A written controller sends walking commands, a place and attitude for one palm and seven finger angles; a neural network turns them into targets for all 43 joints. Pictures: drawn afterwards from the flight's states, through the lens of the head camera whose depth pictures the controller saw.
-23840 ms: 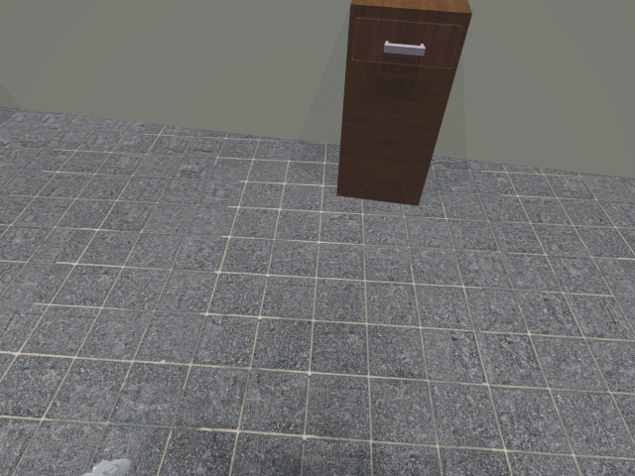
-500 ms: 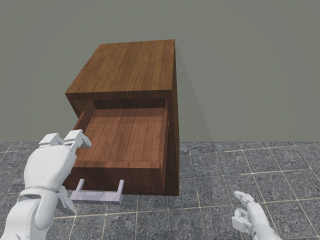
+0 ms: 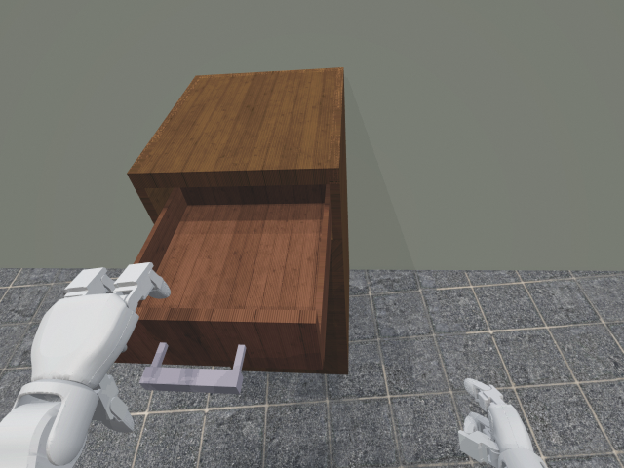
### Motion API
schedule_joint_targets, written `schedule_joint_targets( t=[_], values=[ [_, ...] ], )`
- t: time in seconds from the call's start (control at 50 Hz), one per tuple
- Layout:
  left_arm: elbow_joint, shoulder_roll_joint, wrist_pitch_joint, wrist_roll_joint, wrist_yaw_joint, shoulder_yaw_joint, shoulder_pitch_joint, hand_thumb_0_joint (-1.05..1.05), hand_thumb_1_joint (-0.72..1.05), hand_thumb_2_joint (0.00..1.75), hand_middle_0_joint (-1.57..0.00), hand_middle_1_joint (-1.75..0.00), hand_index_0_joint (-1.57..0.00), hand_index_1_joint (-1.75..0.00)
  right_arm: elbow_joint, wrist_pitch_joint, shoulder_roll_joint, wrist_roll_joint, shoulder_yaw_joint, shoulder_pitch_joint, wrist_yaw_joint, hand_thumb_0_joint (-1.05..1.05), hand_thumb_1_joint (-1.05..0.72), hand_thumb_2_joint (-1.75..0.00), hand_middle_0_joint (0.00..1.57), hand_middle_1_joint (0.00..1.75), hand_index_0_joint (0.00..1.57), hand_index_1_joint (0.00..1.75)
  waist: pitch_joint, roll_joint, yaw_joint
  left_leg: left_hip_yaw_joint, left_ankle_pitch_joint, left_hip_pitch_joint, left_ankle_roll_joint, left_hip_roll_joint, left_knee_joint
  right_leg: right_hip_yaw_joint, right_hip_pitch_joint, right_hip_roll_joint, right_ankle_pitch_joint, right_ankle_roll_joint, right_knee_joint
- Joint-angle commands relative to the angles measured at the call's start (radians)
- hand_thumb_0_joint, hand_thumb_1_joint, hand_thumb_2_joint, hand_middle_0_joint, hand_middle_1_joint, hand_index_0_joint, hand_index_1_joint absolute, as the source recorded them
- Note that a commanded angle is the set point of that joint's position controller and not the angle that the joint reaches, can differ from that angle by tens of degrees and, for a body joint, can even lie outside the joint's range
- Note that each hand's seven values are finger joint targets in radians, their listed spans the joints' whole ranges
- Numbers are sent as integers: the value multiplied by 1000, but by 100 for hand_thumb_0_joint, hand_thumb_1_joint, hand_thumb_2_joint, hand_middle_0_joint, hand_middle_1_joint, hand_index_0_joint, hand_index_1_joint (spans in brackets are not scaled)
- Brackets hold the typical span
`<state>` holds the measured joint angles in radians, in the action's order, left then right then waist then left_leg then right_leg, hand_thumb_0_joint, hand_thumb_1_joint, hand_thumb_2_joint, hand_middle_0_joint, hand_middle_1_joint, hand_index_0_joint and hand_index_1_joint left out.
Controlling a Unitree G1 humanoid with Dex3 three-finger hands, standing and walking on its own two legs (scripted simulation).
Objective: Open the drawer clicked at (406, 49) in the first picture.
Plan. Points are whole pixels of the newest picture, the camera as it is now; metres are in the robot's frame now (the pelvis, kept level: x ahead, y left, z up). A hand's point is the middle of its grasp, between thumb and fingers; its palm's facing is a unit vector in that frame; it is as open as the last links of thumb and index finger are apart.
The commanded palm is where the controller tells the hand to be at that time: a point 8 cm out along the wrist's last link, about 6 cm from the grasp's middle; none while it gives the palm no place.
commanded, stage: draw the hand back to the body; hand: left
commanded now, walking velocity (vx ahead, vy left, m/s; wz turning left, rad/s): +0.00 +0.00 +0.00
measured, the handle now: (196, 365) +0.24 +0.23 -0.03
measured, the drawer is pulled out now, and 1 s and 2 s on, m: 0.29 0.29 0.29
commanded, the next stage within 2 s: step back with the hand held close in 1.18 s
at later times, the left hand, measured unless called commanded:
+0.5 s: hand (126, 312) +0.21 +0.23 +0.16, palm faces +0.42 -0.83 -0.37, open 12.7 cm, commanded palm +0.15 +0.26 +0.17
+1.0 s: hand (126, 318) +0.20 +0.23 +0.16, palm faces +0.43 -0.80 -0.41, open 8.5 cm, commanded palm +0.15 +0.27 +0.17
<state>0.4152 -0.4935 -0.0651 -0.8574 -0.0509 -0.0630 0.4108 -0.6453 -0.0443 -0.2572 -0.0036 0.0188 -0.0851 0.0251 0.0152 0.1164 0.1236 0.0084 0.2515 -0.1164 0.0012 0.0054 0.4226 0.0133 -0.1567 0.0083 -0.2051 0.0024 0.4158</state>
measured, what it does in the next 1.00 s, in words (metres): stands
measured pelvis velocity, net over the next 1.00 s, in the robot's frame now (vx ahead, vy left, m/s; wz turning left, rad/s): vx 0.03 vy -0.01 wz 0.02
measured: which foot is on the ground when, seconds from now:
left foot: down 0.00-1.00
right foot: down 0.00-1.00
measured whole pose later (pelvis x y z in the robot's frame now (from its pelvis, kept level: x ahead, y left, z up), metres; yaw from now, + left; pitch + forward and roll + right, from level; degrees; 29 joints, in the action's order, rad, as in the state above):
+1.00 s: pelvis +0.03 -0.01 +0.00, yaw +1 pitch -3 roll +0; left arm 0.46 -0.31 0.12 0.04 -0.11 -0.29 0.53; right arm -0.63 0.14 -0.20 0.00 0.00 -0.16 0.08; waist 0.01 0.08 0.07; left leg -0.02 0.29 -0.07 -0.02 0.03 0.42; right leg 0.04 -0.11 -0.01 -0.25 -0.02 0.41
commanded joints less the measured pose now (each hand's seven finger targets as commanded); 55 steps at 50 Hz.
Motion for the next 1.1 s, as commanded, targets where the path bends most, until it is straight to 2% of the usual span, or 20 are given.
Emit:
schedule_joint_targets(
  t=[0.0,0.04,0.16,0.18,0.2,0.22,0.24,0.26,0.3,0.34,0.38,0.44,0.52,0.62,0.64,0.9,0.96,1.02,1.04,1.08],
  values=[
    [192,-218,2,-9,-53,-177,-88,0,-50,30,-30,-120,-30,-120,187,44,-93,3,-26,188,1,0,-90,-90,20,30,20,30,-110,-83,16,8,-190,-31,11,-14,-58,1,51,-10,81,-23,-65],
    [188,-236,0,1,-62,-211,-72,0,-50,30,-30,-120,-30,-120,191,50,-90,-3,-23,204,3,0,-90,-90,20,30,20,30,-102,-66,14,-3,-188,-28,7,-10,-49,-14,43,-17,80,-28,-68],
    [223,-200,23,9,-53,-156,-112,0,-50,30,-30,-120,-30,-120,191,59,-88,2,-25,176,8,0,-90,-90,20,30,20,30,-119,-32,-4,1,-178,-9,8,-9,-49,13,19,-7,47,-23,-67],
    [227,176,106,747,-48,-105,-139,0,-47,32,-30,-118,-30,-118,259,127,-1,-10,-20,114,26,0,-90,-90,20,30,20,30,-12,-121,-104,1,-112,74,36,34,-52,40,5,-26,27,-30,-78],
    [174,72,147,777,-61,-160,-64,0,-43,33,-29,-115,-29,-115,230,168,-36,0,-16,102,41,0,-90,-90,20,30,20,30,-41,-165,-83,-13,-87,66,32,43,-67,41,27,-22,2,-27,-65],
    [175,59,163,778,-68,-177,-24,0,-40,34,-29,-113,-29,-113,225,186,-34,1,-13,114,47,0,-90,-90,20,30,20,30,-21,-112,-68,-8,-80,57,29,36,-73,33,23,-21,-7,-29,-73],
    [224,4,180,839,-76,-254,0,0,-36,36,-29,-111,-29,-111,215,192,-45,6,-9,105,60,0,-90,-90,20,30,20,30,-41,-150,-57,-21,-92,46,20,36,-89,41,51,-18,-5,-25,-86],
    [304,-15,205,847,-83,-264,-72,0,-32,37,-29,-109,-29,-109,217,211,-46,12,-7,90,69,0,-90,-90,20,30,20,30,-86,-131,-55,-9,-126,54,21,29,-83,39,77,-5,28,-22,-80],
    [321,-29,227,863,-99,-299,-58,0,-26,40,-28,-104,-28,-104,203,239,-39,25,-7,63,75,0,-90,-90,20,30,20,30,-110,-64,-48,-1,-174,51,14,23,-81,34,106,4,85,-25,-73],
    [303,-35,227,872,-103,-328,-22,0,-18,43,-28,-100,-28,-100,185,250,-35,26,-7,53,72,0,-90,-90,20,30,20,30,-62,19,-44,8,-192,31,1,22,-80,27,97,4,106,-32,-86],
    [301,11,233,882,-94,-290,-43,0,-12,47,-27,-95,-27,-95,185,255,-29,22,-2,44,63,0,-90,-90,20,30,20,30,3,50,-56,0,-189,2,-7,23,-91,36,83,5,101,-36,-86],
    [255,37,232,890,-81,-285,-5,0,-1,51,-26,-88,-26,-88,178,259,-33,21,-13,41,55,0,-90,-90,20,30,20,30,12,24,-57,9,-229,8,-6,29,-79,36,79,2,145,-34,-91],
    [237,49,238,903,-68,-288,51,0,13,57,-25,-80,-25,-80,184,251,-41,16,-29,39,46,0,-90,-90,20,30,20,30,-56,-103,-54,10,-278,15,6,33,-65,37,111,6,209,-23,-66],
    [288,13,252,904,-71,-326,79,0,31,64,-24,-68,-24,-68,184,248,-43,12,-41,43,46,0,-90,-90,20,30,20,30,-133,-79,-50,16,-325,36,8,28,-43,31,128,13,266,-21,-50],
    [293,2,251,901,-74,-335,69,0,34,66,-24,-66,-24,-66,183,250,-41,9,-41,53,50,0,-90,-90,20,30,20,30,-113,-25,-51,23,-316,35,5,24,-40,26,112,14,261,-23,-60],
    [231,21,248,909,-75,-333,71,0,80,86,-21,-37,-21,-37,179,241,-38,0,-49,41,62,0,-90,-90,20,30,20,30,-63,-109,-63,20,-261,28,14,26,-42,33,61,14,214,-12,-69],
    [244,19,250,907,-73,-329,60,0,90,90,-20,-30,-20,-30,180,243,-35,1,-47,39,59,0,-90,-90,20,30,20,30,-68,-56,-63,21,-259,36,9,24,-43,31,59,15,207,-14,-72],
    [261,14,248,907,-73,-333,63,0,90,90,-20,-30,-20,-30,189,241,-34,2,-45,38,56,0,-90,-90,20,30,20,30,-88,-86,-60,16,-284,36,11,24,-40,33,73,13,231,-14,-60],
    [265,7,247,905,-72,-337,50,0,90,90,-20,-30,-20,-30,188,243,-34,2,-43,43,56,0,-90,-90,20,30,20,30,-75,-41,-60,18,-268,34,7,21,-40,28,64,13,214,-18,-72],
    [267,8,249,907,-75,-338,54,0,90,90,-20,-30,-20,-30,190,244,-30,1,-41,38,55,0,-90,-90,20,30,20,30,-67,-47,-61,14,-251,25,6,23,-48,35,62,13,191,-17,-69]
  ],
)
